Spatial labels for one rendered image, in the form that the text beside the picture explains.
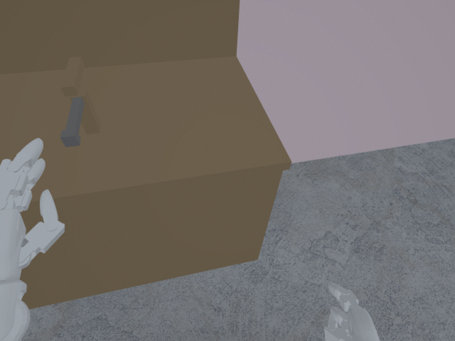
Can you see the left robot hand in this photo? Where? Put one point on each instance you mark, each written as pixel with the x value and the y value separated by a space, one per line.
pixel 17 178

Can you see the tap lever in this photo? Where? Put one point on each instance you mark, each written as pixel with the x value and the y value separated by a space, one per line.
pixel 70 136

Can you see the right robot hand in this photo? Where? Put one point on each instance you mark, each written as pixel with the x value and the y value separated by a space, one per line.
pixel 357 325

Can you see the robot left forearm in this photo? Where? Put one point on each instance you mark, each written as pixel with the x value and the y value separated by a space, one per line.
pixel 14 313

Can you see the counter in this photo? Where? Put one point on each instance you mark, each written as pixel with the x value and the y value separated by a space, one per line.
pixel 178 165

